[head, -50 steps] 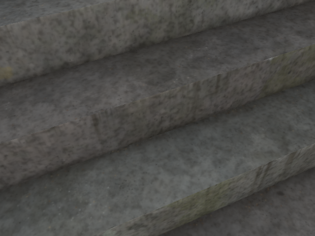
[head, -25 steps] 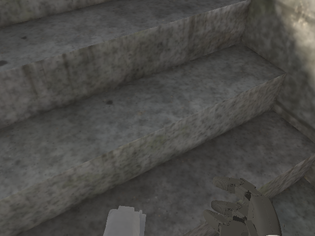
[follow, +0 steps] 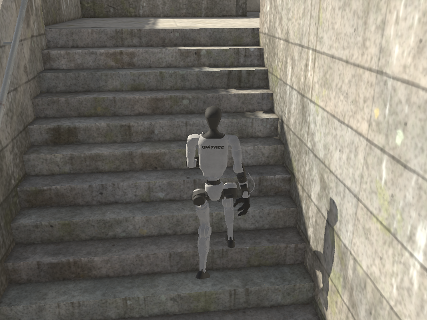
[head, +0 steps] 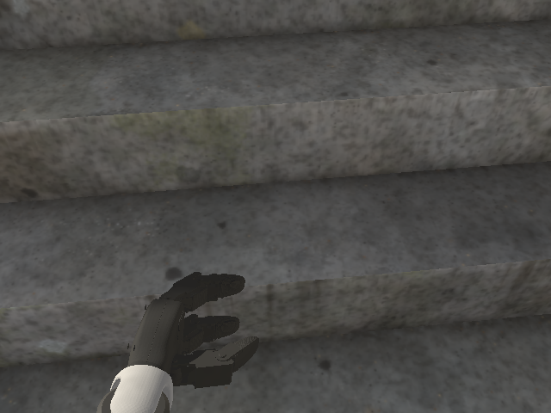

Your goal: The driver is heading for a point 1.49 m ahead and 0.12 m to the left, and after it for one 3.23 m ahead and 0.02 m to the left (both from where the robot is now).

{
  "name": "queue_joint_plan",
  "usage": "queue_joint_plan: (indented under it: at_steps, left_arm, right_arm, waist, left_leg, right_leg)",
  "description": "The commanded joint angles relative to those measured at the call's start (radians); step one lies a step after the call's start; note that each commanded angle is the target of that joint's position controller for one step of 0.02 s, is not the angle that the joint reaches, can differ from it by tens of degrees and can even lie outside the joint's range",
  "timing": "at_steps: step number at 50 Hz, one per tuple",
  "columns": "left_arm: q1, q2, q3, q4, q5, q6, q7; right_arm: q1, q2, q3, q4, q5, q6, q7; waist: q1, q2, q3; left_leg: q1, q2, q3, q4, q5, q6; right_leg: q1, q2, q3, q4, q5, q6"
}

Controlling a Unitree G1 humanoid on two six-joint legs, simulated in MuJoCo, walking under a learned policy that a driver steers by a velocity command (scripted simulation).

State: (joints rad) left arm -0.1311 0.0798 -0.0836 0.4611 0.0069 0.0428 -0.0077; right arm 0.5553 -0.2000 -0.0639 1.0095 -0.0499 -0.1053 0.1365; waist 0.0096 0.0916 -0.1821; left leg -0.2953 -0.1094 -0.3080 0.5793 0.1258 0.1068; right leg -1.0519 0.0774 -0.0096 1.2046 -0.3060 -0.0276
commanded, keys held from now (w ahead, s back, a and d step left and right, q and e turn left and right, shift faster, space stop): q+shift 0.36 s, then e+shift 0.64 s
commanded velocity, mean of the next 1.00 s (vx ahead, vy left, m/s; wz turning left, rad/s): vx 0.04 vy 0.00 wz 0.15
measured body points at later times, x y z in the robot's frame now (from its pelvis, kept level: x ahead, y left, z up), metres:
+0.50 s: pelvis +0.07 +0.03 +0.10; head +0.06 +0.05 +0.55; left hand +0.08 +0.34 -0.01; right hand +0.34 -0.12 +0.02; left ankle +0.09 +0.15 -0.60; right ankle +0.11 -0.12 -0.40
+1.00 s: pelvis +0.11 +0.03 +0.14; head +0.13 +0.01 +0.59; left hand +0.19 +0.28 +0.04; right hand +0.43 -0.17 +0.12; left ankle +0.09 +0.16 -0.48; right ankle +0.15 -0.07 -0.60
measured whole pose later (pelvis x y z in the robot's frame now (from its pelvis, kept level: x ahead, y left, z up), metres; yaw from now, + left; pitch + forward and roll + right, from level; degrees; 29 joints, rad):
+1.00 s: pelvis +0.11 +0.03 +0.14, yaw +6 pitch +6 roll +1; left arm 0.30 0.20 0.02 0.65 0.06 -0.05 -0.03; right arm -0.03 -0.27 -0.04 0.53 -0.04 -0.07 -0.07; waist 0.07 0.00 -0.11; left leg -0.74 -0.08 -0.07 1.35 -0.48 -0.11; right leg -0.42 0.10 0.18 0.55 -0.22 -0.06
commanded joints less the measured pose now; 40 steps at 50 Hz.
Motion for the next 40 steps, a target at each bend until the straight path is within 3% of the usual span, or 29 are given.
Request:
queue_joint_plan:
  at_steps: [1, 2, 3, 5, 6, 8, 10, 12, 14, 15, 16, 17, 18, 19, 20, 22, 23, 24, 25, 26, 27, 28, 30, 31, 33, 35, 37, 38, 40]
  left_arm:
    - [0.487, 0.304, 0.123, 0.085, 0.061, 0.026, 0.014]
    - [0.302, 0.332, 0.137, 0.108, 0.038, -0.027, 0.015]
    - [0.128, 0.223, 0.113, 0.156, 0.0, -0.075, -0.012]
    - [0.082, -0.032, 0.053, 0.259, -0.041, -0.169, 0.014]
    - [0.062, -0.045, 0.057, 0.256, -0.042, -0.193, 0.053]
    - [0.035, 0.073, 0.099, 0.223, -0.006, -0.207, 0.1]
    - [0.133, 0.187, 0.132, 0.242, 0.017, -0.184, 0.086]
    - [0.153, 0.23, 0.14, 0.231, 0.022, -0.176, 0.074]
    - [0.156, 0.336, 0.178, 0.231, -0.006, -0.174, 0.054]
    - [0.141, 0.339, 0.181, 0.221, 0.014, -0.155, 0.041]
    - [0.103, 0.331, 0.177, 0.207, 0.07, -0.147, 0.02]
    - [0.086, 0.31, 0.167, 0.208, 0.084, -0.16, 0.013]
    - [0.106, 0.191, 0.13, 0.224, 0.037, -0.168, 0.01]
    - [0.324, 0.142, 0.104, 0.186, 0.0, -0.172, 0.038]
    - [0.351, 0.175, 0.1, 0.216, -0.036, -0.162, 0.029]
    - [0.254, 0.29, 0.137, 0.27, -0.017, -0.135, 0.024]
    - [0.349, 0.261, 0.131, 0.33, -0.013, -0.128, 0.001]
    - [0.407, 0.268, 0.13, 0.358, -0.017, -0.128, -0.033]
    - [0.42, 0.266, 0.132, 0.361, -0.002, -0.124, -0.052]
    - [0.405, 0.104, 0.109, 0.326, 0.025, -0.054, 0.027]
    - [0.395, 0.117, 0.101, 0.333, 0.014, -0.028, 0.054]
    - [0.372, 0.241, 0.112, 0.347, 0.022, -0.086, -0.033]
    - [0.434, 0.23, 0.115, 0.36, 0.035, -0.125, -0.107]
    - [0.386, 0.202, 0.11, 0.326, 0.036, -0.133, -0.119]
    - [0.326, 0.207, 0.102, 0.246, 0.01, -0.162, -0.096]
    - [0.328, 0.224, 0.109, 0.208, -0.01, -0.19, -0.054]
    - [0.299, 0.291, 0.12, 0.181, -0.01, -0.209, -0.022]
    - [0.389, 0.286, 0.134, 0.201, 0.003, -0.194, -0.028]
    - [0.513, 0.283, 0.154, 0.225, 0.033, -0.174, -0.038]
  right_arm:
    - [-0.083, -0.121, -0.043, -0.137, 0.003, -0.022, 0.029]
    - [-0.147, -0.152, -0.05, -0.135, 0.022, -0.004, 0.027]
    - [-0.148, -0.097, -0.035, -0.102, 0.036, 0.017, -0.005]
    - [-0.15, -0.007, 0.003, -0.114, -0.024, 0.038, -0.066]
    - [-0.198, 0.003, 0.012, -0.133, -0.027, 0.04, -0.068]
    - [-0.301, -0.016, 0.032, -0.178, 0.016, 0.039, -0.038]
    - [-0.417, -0.083, 0.039, -0.256, 0.026, 0.028, -0.043]
    - [-0.433, -0.126, 0.043, -0.28, 0.005, 0.031, -0.054]
    - [-0.45, -0.147, 0.039, -0.29, 0.011, 0.018, -0.041]
    - [-0.368, -0.163, 0.027, -0.224, 0.029, 0.005, -0.039]
    - [-0.276, -0.165, 0.01, -0.147, 0.033, 0.004, -0.022]
    - [-0.172, -0.217, -0.031, -0.126, 0.03, -0.024, -0.022]
    - [-0.139, -0.27, -0.05, -0.131, 0.005, -0.05, -0.043]
    - [-0.169, -0.475, -0.088, -0.219, 0.034, -0.063, -0.065]
    - [-0.33, -0.476, -0.091, -0.259, 0.028, -0.067, -0.058]
    - [-0.491, -0.316, -0.02, -0.322, 0.022, -0.021, -0.086]
    - [-0.607, -0.231, 0.023, -0.377, 0.04, 0.021, -0.093]
    - [-0.676, -0.169, 0.051, -0.405, 0.02, 0.062, -0.093]
    - [-0.71, -0.12, 0.079, -0.436, 0.032, 0.079, -0.089]
    - [-0.484, -0.04, 0.066, -0.321, 0.042, 0.045, -0.161]
    - [-0.428, -0.035, 0.078, -0.286, 0.04, 0.028, -0.192]
    - [-0.712, -0.054, 0.112, -0.44, 0.059, 0.01, -0.125]
    - [-0.815, -0.122, 0.09, -0.463, 0.055, -0.007, -0.095]
    - [-0.713, -0.162, 0.07, -0.427, 0.052, 0.0, -0.103]
    - [-0.573, -0.277, 0.011, -0.355, 0.032, 0.017, -0.126]
    - [-0.5, -0.193, 0.019, -0.319, 0.035, 0.011, -0.127]
    - [-0.509, -0.07, 0.039, -0.396, 0.037, -0.01, -0.151]
    - [-0.669, -0.127, 0.017, -0.471, 0.024, -0.007, -0.166]
    - [-0.78, -0.124, 0.003, -0.519, 0.031, 0.019, -0.187]
  waist:
    - [0.217, -0.484, -0.391]
    - [0.135, -0.32, -0.009]
    - [0.019, -0.215, 0.084]
    - [-0.07, 0.012, -0.001]
    - [-0.066, -0.002, 0.013]
    - [-0.037, -0.118, -0.01]
    - [-0.001, -0.121, -0.011]
    - [0.001, -0.142, 0.004]
    - [-0.015, -0.106, 0.051]
    - [-0.017, -0.104, 0.086]
    - [-0.026, -0.144, 0.143]
    - [-0.071, -0.142, 0.159]
    - [-0.095, 0.006, 0.15]
    - [0.019, 0.296, -0.066]
    - [0.0, 0.278, -0.047]
    - [-0.018, 0.01, 0.1]
    - [0.042, 0.004, 0.058]
    - [0.074, -0.088, 0.081]
    - [0.081, -0.099, 0.066]
    - [0.054, -0.104, 0.078]
    - [0.026, -0.116, 0.119]
    - [0.062, 0.066, 0.017]
    - [0.101, -0.026, 0.036]
    - [0.046, -0.023, 0.058]
    - [-0.023, 0.016, 0.079]
    - [-0.031, -0.021, 0.073]
    - [-0.091, -0.247, -0.036]
    - [-0.003, -0.303, -0.01]
    - [0.107, -0.311, 0.016]
  left_leg:
    - [-0.572, -0.09, -0.082, 1.251, -0.33, -0.099]
    - [-0.778, -0.025, -0.047, 1.455, -0.237, -0.066]
    - [-0.8, 0.04, 0.019, 1.456, -0.242, -0.03]
    - [-0.652, 0.148, 0.119, 1.169, -0.343, -0.021]
    - [-0.555, 0.171, 0.164, 1.091, -0.404, -0.05]
    - [-0.463, 0.16, 0.21, 1.182, -0.358, -0.09]
    - [-0.574, 0.178, 0.206, 1.096, -0.403, -0.138]
    - [-0.582, 0.2, 0.189, 1.039, -0.423, -0.144]
    - [-0.345, 0.199, 0.305, 0.355, -0.675, -0.181]
    - [-0.154, 0.158, 0.372, 0.151, -0.425, -0.184]
    - [0.079, 0.1, 0.451, 0.131, -0.241, -0.166]
    - [0.195, 0.062, 0.389, 0.179, -0.186, -0.13]
    - [0.194, 0.147, 0.17, 0.027, -0.044, -0.005]
    - [0.36, 0.433, -0.374, -0.098, 0.218, 0.3]
    - [0.28, 0.503, -0.496, -0.171, 0.076, 0.305]
    - [-0.077, 0.375, -0.285, -0.162, -0.681, 0.078]
    - [-0.168, 0.342, -0.213, -0.178, -0.66, 0.079]
    - [-0.29, 0.331, -0.174, -0.195, -0.713, 0.115]
    - [-0.324, 0.329, -0.133, -0.202, -0.724, 0.115]
    - [-0.193, 0.323, -0.007, -0.142, -0.606, 0.056]
    - [-0.184, 0.315, 0.052, -0.142, -0.491, 0.064]
    - [-0.164, 0.299, 0.023, -0.169, -0.558, 0.04]
    - [-0.277, 0.284, 0.173, -0.163, -0.443, -0.005]
    - [-0.161, 0.314, 0.159, -0.144, -0.457, 0.033]
    - [-0.026, 0.422, 0.085, -0.115, -0.471, 0.161]
    - [0.031, 0.452, 0.081, -0.082, -0.343, 0.177]
    - [-0.028, 0.172, 0.392, 0.167, -0.437, -0.048]
    - [-0.24, 0.05, 0.435, 0.265, -0.542, -0.133]
    - [-0.502, 0.05, 0.268, 0.598, -0.686, -0.183]
  right_leg:
    - [0.952, -0.525, 1.138, -0.826, -0.077, -0.499]
    - [0.664, -0.422, 1.026, -0.819, -0.491, -0.395]
    - [0.463, -0.388, 0.729, -0.774, -0.532, -0.331]
    - [0.415, -0.319, 0.303, -0.693, -0.263, -0.203]
    - [0.391, -0.267, 0.171, -0.719, -0.151, -0.149]
    - [0.364, -0.246, 0.025, -0.737, 0.016, -0.121]
    - [0.483, -0.327, 0.037, -0.796, -0.045, -0.149]
    - [0.537, -0.37, 0.022, -0.808, -0.09, -0.139]
    - [0.569, -0.316, -0.099, -0.83, -0.16, -0.064]
    - [0.498, -0.292, -0.139, -0.746, -0.292, -0.043]
    - [0.324, -0.3, -0.168, -0.714, -0.414, -0.046]
    - [0.331, -0.333, -0.16, -0.606, -0.351, -0.018]
    - [0.29, -0.277, -0.197, -0.312, -0.256, 0.034]
    - [0.167, -0.09, -0.074, 0.017, -0.405, 0.112]
    - [0.063, -0.018, 0.139, 0.444, -0.302, 0.126]
    - [-0.062, -0.069, 0.185, 0.809, -0.025, 0.112]
    - [0.036, -0.088, 0.165, 0.783, 0.081, 0.121]
    - [0.087, -0.091, 0.164, 0.735, 0.117, 0.129]
    - [0.116, -0.097, 0.147, 0.657, 0.135, 0.136]
    - [0.24, -0.101, 0.061, 0.468, 0.155, 0.114]
    - [0.271, -0.099, 0.068, 0.346, 0.156, 0.11]
    - [0.24, -0.14, 0.126, 0.27, 0.034, 0.185]
    - [0.566, -0.147, 0.019, -0.062, 0.067, 0.194]
    - [0.552, -0.131, -0.001, -0.245, -0.088, 0.186]
    - [0.534, -0.12, -0.005, -0.363, 0.016, 0.117]
    - [0.549, -0.117, 0.02, -0.533, 0.125, 0.008]
    - [0.697, -0.254, 0.339, -0.724, 0.585, -0.292]
    - [0.86, -0.285, 0.505, -0.798, 0.471, -0.362]
    - [1.011, -0.333, 0.623, -0.843, 0.334, -0.317]
Keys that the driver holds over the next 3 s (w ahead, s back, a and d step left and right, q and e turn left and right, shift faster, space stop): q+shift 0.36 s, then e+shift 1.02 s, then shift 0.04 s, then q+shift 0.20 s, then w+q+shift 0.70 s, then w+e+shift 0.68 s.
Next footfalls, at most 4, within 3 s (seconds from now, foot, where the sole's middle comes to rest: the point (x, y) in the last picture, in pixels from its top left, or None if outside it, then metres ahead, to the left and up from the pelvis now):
0.36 left None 0.13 0.16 -0.63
0.70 right None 0.19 -0.06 -0.63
1.16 left None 0.16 0.16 -0.63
1.62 right None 0.18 -0.09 -0.63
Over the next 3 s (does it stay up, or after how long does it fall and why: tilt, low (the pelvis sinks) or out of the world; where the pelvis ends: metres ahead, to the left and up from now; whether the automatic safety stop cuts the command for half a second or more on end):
stays up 0.82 0.42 0.62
